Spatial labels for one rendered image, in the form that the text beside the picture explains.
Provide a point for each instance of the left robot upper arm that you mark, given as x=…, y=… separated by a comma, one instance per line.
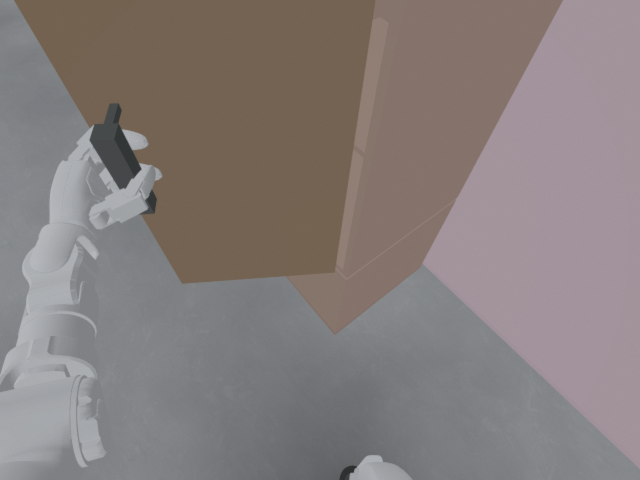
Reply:
x=53, y=430

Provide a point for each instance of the handle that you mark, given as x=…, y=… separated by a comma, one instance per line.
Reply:
x=115, y=152

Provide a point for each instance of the left robot forearm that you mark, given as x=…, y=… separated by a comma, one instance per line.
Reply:
x=57, y=333

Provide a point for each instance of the cupboard door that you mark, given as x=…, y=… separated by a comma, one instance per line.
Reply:
x=250, y=109

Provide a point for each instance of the left robot hand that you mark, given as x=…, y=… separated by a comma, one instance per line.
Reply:
x=77, y=188

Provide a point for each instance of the robot right shin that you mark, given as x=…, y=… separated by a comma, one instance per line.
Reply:
x=370, y=458

